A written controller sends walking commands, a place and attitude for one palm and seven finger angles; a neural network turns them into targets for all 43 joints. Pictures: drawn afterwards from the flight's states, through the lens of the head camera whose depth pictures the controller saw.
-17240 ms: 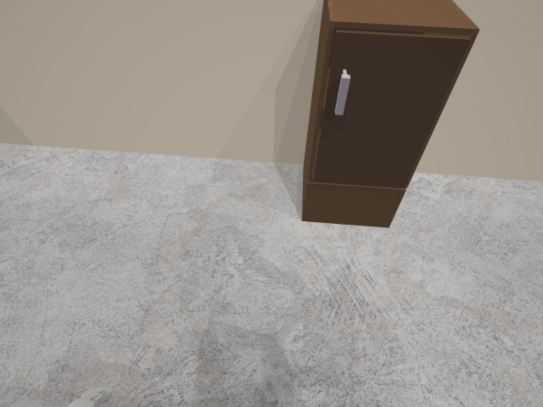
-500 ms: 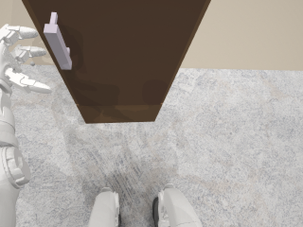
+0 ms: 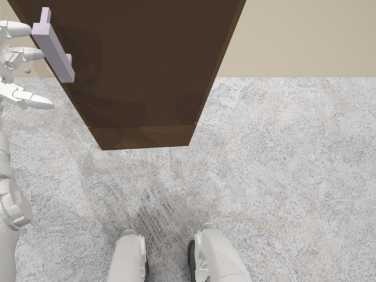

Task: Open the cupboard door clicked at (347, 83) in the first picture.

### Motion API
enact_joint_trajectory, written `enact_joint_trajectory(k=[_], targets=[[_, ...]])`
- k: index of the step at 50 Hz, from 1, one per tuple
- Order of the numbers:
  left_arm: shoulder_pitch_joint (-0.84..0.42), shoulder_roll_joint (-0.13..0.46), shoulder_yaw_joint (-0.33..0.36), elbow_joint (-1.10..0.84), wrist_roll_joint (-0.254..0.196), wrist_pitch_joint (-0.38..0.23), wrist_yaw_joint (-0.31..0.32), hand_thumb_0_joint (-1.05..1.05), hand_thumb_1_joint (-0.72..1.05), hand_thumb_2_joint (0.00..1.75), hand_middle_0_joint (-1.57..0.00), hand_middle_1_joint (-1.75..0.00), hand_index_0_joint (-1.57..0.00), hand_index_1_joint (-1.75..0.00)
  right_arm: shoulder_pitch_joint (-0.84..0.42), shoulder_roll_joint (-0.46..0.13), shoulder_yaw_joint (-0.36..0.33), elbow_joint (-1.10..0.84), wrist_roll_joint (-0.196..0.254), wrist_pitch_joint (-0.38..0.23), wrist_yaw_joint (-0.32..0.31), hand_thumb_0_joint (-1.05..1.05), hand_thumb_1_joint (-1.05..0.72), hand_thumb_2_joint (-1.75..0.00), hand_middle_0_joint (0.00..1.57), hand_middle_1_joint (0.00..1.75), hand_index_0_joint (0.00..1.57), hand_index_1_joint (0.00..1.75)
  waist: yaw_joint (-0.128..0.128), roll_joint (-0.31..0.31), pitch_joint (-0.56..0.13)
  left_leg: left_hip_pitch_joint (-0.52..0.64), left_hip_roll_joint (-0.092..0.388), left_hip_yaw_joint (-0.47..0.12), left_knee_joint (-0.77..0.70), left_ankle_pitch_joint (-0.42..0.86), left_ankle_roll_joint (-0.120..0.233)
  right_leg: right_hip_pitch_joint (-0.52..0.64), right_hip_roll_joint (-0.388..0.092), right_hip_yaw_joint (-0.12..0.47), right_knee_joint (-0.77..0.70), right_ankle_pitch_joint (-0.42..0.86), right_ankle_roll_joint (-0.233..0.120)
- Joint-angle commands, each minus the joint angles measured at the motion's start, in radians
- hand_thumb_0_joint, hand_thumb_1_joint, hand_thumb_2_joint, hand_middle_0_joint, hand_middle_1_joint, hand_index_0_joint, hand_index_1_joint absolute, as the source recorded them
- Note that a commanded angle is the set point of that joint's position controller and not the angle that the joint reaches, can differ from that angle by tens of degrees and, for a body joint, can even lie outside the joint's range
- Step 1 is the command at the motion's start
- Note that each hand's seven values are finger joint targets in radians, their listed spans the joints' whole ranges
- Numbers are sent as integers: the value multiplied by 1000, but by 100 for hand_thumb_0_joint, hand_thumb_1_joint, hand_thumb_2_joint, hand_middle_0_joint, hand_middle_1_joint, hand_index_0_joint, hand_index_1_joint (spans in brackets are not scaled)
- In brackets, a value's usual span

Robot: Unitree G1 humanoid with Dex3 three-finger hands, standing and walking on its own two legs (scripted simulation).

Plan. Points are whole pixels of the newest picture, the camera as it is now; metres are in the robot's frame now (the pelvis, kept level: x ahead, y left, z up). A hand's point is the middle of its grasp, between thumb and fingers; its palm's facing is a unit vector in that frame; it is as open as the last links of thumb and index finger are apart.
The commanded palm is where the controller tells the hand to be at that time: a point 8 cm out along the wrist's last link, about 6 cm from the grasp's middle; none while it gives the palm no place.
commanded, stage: slide the fingers in behind the handle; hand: left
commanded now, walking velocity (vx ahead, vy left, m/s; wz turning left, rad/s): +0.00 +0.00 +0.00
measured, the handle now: (57, 47) +0.56 +0.22 +0.06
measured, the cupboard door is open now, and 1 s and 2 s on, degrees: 0 0 0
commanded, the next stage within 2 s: close the thumb around the handle in 1.44 s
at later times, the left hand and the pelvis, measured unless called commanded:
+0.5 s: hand (48, 72) +0.51 +0.23 +0.06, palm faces +0.00 -1.00 -0.03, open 14.0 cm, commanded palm +0.49 +0.27 +0.06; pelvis +0.00 +0.00 +0.00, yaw +0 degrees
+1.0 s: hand (67, 71) +0.51 +0.20 +0.06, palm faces +0.03 -1.00 -0.03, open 14.1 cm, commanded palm +0.48 +0.23 +0.06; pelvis +0.01 +0.00 +0.01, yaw +1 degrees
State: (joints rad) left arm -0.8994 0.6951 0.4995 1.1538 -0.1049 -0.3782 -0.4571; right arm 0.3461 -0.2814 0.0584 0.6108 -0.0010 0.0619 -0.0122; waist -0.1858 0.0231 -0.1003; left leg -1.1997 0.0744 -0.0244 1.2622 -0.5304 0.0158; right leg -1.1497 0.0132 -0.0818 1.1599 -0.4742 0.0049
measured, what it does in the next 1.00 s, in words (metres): stands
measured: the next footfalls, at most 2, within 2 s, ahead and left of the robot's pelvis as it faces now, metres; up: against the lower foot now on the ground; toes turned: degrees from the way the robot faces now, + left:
none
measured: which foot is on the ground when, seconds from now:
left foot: down 0.00-1.00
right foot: down 0.00-1.00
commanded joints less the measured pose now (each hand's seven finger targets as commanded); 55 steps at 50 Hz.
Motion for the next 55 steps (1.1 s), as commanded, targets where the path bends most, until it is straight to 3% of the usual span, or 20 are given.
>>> enact_joint_trajectory(k=[1, 6, 8, 9, 13, 15, 17, 18, 20, 24, 27, 30, 32, 33, 34, 38, 45, 46, 53, 55], targets=[[-355, 288, 43, -227, -23, -44, 17, 0, -50, 30, -30, -120, -30, -120, 179, -198, -70, -48, -5, -11, -15, 0, -90, -90, 20, 30, 20, 30, 14, 201, -560, 476, -27, -52, -150, 428, 12, 205, 34, 34, -125, 268, -23], [-365, 296, 64, -269, -24, -58, 55, 0, -50, 30, -30, -120, -30, -120, 176, -189, -71, -54, -5, -16, -14, 0, -90, -90, 20, 30, 20, 30, 18, 187, -569, 453, -30, -41, -147, 424, 16, 245, 35, 43, -127, 290, -20], [-380, 268, 44, -264, -23, -67, 67, 0, -50, 30, -30, -120, -30, -120, 172, -184, -69, -52, -6, -20, -12, 0, -90, -90, 20, 30, 20, 30, 5, 168, -540, 434, -30, -37, -147, 398, 20, 242, 38, 43, -128, 279, -21], [-376, 287, 58, -274, -16, -73, 71, 0, -50, 30, -30, -120, -30, -120, 172, -187, -71, -51, -6, -20, -12, 0, -90, -90, 20, 30, 20, 30, 13, 188, -552, 447, -29, -38, -152, 402, 15, 244, 36, 43, -128, 277, -21], [-359, 173, -24, -247, -11, -69, 76, 0, -50, 30, -30, -120, -30, -120, 172, -179, -73, -51, -7, -24, -6, 0, -90, -90, 20, 30, 20, 30, -4, 198, -521, 484, -30, -44, -161, 401, 13, 193, 38, 34, -133, 255, -25], [-346, 188, -11, -221, -14, -59, 75, 0, -50, 30, -30, -120, -30, -120, 172, -185, -75, -44, -6, -21, -9, 0, -90, -90, 20, 30, 20, 30, -1, 175, -512, 468, -29, -45, -166, 386, 9, 199, 35, 33, -138, 248, -23], [-344, 174, -14, -204, -18, -50, 78, 0, -50, 30, -30, -120, -30, -120, 174, -184, -75, -44, -4, -22, -10, 0, -90, -90, 20, 30, 20, 30, -1, 149, -503, 450, -31, -45, -170, 368, 12, 206, 34, 33, -141, 238, -22], [-365, 142, -38, -201, -24, -51, 77, 0, -50, 30, -30, -120, -30, -120, 175, -182, -73, -44, -5, -24, -10, 0, -90, -90, 20, 30, 20, 30, -15, 148, -487, 452, -32, -44, -167, 370, 15, 189, 36, 33, -141, 241, -23], [-387, 174, -13, -217, -21, -61, 89, 0, -50, 30, -30, -120, -30, -120, 176, -182, -75, -42, -7, -26, -11, 0, -90, -90, 20, 30, 20, 30, -7, 139, -509, 444, -33, -45, -166, 367, 14, 211, 34, 36, -139, 244, -20], [-382, 153, -18, -265, -12, -95, 117, 0, -50, 30, -30, -120, -30, -120, 175, -174, -77, -44, -14, -29, -3, 0, -90, -90, 20, 30, 20, 30, 6, 178, -561, 500, -33, -49, -160, 417, 7, 198, 35, 33, -125, 262, -25], [-372, 130, -32, -252, -5, -99, 131, 0, -50, 30, -30, -120, -30, -120, 171, -170, -78, -43, -12, -27, 0, 0, -90, -90, 20, 30, 20, 30, 5, 172, -534, 485, -34, -45, -165, 402, 6, 207, 35, 33, -129, 258, -24], [-353, 113, -33, -272, -7, -96, 143, 0, -50, 30, -30, -120, -30, -120, 172, -171, -82, -45, -14, -23, 3, 0, -90, -90, 20, 30, 20, 30, 14, 194, -557, 525, -33, -47, -171, 437, 1, 203, 34, 29, -130, 273, -26], [-348, 100, -42, -265, -4, -89, 152, 0, -50, 30, -30, -120, -30, -120, 169, -170, -82, -46, -13, -21, 5, 0, -90, -90, 20, 30, 20, 30, 12, 167, -530, 507, -32, -49, -180, 413, 0, 207, 33, 25, -134, 257, -26], [-355, 76, -58, -276, -8, -93, 155, 0, -50, 30, -30, -120, -30, -120, 172, -168, -82, -47, -13, -22, 5, 0, -90, -90, 20, 30, 20, 30, 5, 166, -535, 522, -33, -49, -178, 426, 4, 202, 36, 26, -134, 266, -27], [-343, 88, -40, -287, -10, -93, 161, 0, -50, 30, -30, -120, -30, -120, 172, -168, -85, -48, -13, -21, 6, 0, -90, -90, 20, 30, 20, 30, 16, 166, -558, 520, -35, -44, -177, 435, 3, 225, 35, 28, -134, 282, -25], [-373, 47, -70, -279, -7, -103, 181, 0, -50, 30, -30, -120, -30, -120, 171, -159, -82, -45, -15, -24, 5, 0, -90, -90, 20, 30, 20, 30, 1, 149, -505, 495, -38, -41, -181, 409, 5, 220, 34, 29, -138, 274, -25], [-333, 32, -69, -264, 6, -123, 204, 0, -50, 30, -30, -120, -30, -120, 171, -156, -88, -40, -18, -22, 12, 0, -90, -90, 20, 30, 20, 30, 13, 139, -528, 497, -41, -34, -179, 429, 2, 245, 32, 34, -135, 304, -25], [-335, -7, -103, -266, 6, -123, 204, 0, -50, 30, -30, -120, -30, -120, 169, -153, -87, -45, -17, -22, 14, 0, -90, -90, 20, 30, 20, 30, 8, 144, -525, 504, -42, -35, -183, 430, 1, 237, 32, 32, -136, 299, -25], [-330, -22, -111, -271, 6, -133, 209, 0, -50, 30, -30, -120, -30, -120, 168, -151, -91, -42, -20, -21, 17, 0, -90, -90, 20, 30, 20, 30, 3, 110, -530, 476, -48, -24, -174, 417, 9, 273, 32, 41, -138, 325, -24], [-342, 6, -92, -257, 5, -132, 208, 0, -50, 30, -30, -120, -30, -120, 166, -153, -89, -36, -18, -18, 14, 0, -90, -90, 20, 30, 20, 30, 3, 111, -514, 459, -48, -21, -178, 399, 9, 283, 30, 46, -145, 321, -21]])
